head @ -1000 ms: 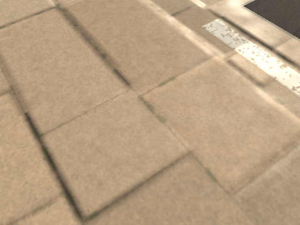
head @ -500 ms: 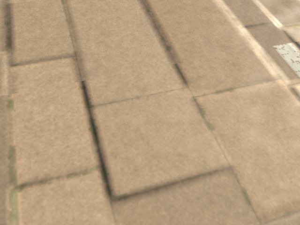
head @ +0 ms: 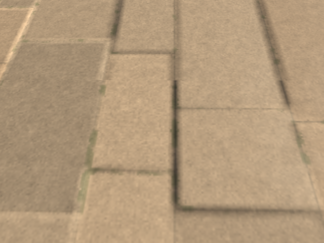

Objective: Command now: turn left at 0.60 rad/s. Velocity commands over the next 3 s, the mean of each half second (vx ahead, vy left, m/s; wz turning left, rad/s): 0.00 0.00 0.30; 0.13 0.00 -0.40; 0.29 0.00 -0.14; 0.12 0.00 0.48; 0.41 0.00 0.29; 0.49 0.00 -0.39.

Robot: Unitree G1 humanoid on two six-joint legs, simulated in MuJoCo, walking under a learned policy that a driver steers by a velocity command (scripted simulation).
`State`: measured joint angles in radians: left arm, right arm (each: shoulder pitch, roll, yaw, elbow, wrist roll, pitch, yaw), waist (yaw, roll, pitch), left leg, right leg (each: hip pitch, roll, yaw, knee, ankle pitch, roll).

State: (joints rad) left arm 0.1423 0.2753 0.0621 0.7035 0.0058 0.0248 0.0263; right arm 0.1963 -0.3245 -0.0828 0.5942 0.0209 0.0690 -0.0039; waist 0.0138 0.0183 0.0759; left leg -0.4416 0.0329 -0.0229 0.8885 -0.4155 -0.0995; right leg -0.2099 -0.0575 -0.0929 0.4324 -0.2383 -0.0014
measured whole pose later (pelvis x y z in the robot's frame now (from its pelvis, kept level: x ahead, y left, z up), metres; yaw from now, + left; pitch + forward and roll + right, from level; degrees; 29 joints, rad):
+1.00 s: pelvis +0.05 +0.00 -0.01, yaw -8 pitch +2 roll +2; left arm 0.14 0.29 0.05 0.60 -0.03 0.02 -0.04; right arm 0.31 -0.33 -0.09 0.75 0.02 -0.04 -0.01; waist -0.07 0.01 0.01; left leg -0.10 0.08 0.22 0.39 -0.31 -0.03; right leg -0.47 -0.10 -0.03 0.77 -0.36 0.00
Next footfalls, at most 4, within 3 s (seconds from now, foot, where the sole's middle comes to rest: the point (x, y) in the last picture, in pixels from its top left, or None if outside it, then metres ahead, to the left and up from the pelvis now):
0.10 left None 0.04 0.14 -0.78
0.50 right None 0.06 -0.09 -0.78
1.06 right None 0.12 -0.15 -0.78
1.50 left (190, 242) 0.44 -0.05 -0.78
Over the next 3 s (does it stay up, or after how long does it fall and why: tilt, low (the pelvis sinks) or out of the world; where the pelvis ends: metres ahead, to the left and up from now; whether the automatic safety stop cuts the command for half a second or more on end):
stays up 0.80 -0.08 -0.02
